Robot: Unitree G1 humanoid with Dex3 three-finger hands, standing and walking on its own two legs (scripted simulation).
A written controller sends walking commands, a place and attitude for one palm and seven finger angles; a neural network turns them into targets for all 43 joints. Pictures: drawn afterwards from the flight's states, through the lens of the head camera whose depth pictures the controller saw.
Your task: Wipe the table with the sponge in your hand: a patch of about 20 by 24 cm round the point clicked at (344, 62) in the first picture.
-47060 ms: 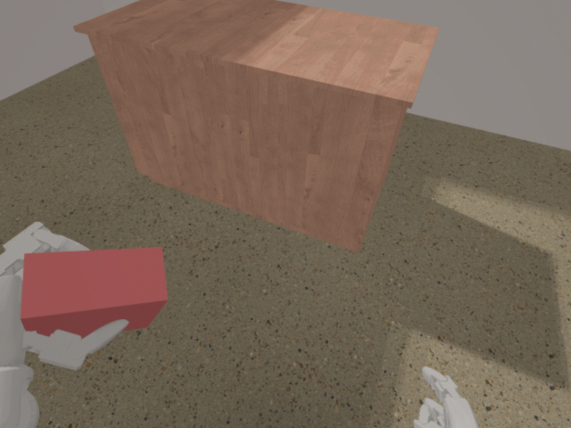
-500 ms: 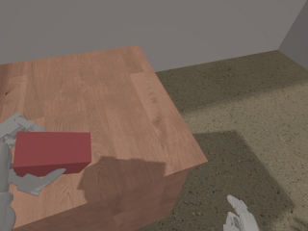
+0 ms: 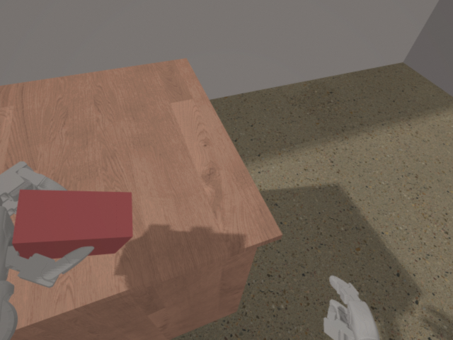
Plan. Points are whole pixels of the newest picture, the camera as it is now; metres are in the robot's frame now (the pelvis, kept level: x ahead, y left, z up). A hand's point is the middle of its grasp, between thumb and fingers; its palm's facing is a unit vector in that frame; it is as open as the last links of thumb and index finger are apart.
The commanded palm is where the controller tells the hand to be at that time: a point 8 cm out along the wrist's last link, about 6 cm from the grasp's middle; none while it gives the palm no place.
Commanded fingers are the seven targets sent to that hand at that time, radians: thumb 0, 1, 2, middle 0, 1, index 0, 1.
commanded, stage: shuffle to correct the standing spot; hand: left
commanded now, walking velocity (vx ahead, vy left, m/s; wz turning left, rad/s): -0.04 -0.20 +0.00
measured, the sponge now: (92, 226) +0.23 +0.21 +0.13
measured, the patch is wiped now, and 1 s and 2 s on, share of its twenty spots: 0.00 0.00 0.00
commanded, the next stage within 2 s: none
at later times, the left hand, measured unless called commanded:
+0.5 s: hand (73, 228) +0.22 +0.22 +0.16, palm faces +0.33 -0.86 -0.40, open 9.9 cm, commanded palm +0.16 +0.25 +0.17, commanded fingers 0.00 0.10 1.30 -1.20 -1.60 -1.20 -1.60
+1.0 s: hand (63, 234) +0.21 +0.22 +0.16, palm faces +0.34 -0.85 -0.40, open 9.9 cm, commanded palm +0.15 +0.26 +0.17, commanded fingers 0.00 0.10 1.30 -1.20 -1.60 -1.20 -1.60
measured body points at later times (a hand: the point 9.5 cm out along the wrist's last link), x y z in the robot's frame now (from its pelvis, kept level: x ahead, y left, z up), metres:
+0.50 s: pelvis +0.00 -0.03 -0.01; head +0.02 -0.01 +0.44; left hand +0.19 +0.26 +0.18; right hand +0.16 -0.27 -0.09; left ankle +0.03 +0.11 -0.74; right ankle -0.02 -0.10 -0.74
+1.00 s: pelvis -0.01 -0.02 -0.01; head +0.02 -0.01 +0.44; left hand +0.18 +0.27 +0.18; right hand +0.17 -0.25 -0.09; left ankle +0.03 +0.11 -0.74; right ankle -0.02 -0.10 -0.74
